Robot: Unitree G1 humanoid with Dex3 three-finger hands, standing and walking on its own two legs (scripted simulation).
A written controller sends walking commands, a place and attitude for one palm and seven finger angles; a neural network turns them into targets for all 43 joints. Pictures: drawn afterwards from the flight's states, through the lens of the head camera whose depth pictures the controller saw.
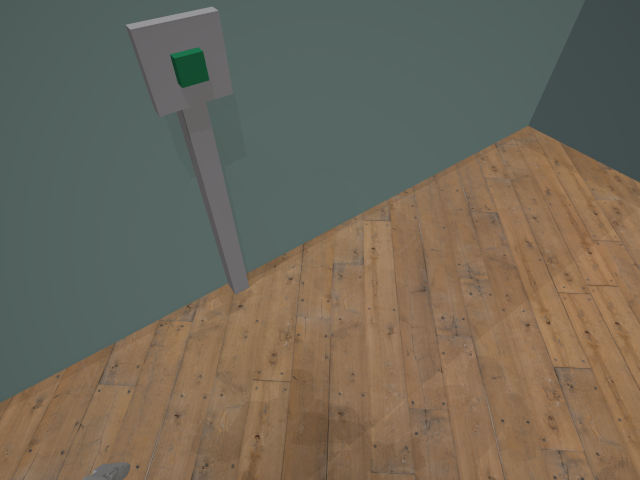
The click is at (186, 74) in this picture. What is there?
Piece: button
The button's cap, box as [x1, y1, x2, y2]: [170, 47, 208, 87]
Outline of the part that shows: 198,47 170,54 178,83 182,87 208,80 203,53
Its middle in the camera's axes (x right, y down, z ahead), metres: -0.28 -0.36 +0.82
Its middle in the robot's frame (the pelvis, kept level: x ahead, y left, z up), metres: +0.85 +0.33 +0.11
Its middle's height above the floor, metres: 0.88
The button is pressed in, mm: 0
